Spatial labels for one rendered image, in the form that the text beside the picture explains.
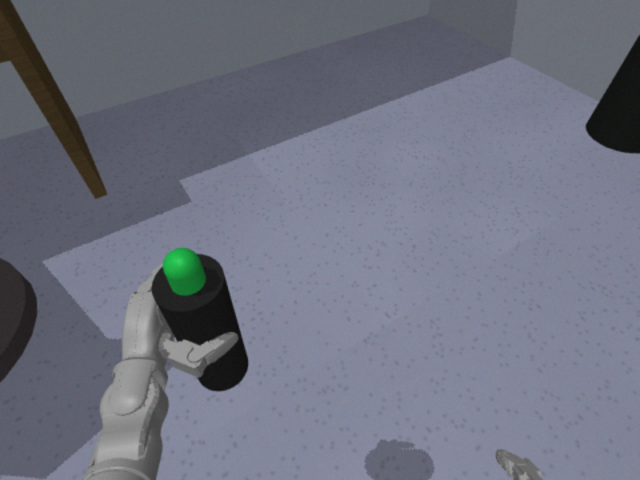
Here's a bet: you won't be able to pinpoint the right robot hand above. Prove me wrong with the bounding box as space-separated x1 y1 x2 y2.
496 449 543 480

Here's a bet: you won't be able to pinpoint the left robot hand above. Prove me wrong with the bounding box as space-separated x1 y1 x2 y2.
122 263 238 378

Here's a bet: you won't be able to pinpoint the left robot arm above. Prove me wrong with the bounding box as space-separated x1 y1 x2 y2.
83 357 169 480

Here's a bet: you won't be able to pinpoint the desk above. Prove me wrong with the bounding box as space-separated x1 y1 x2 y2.
0 0 108 199

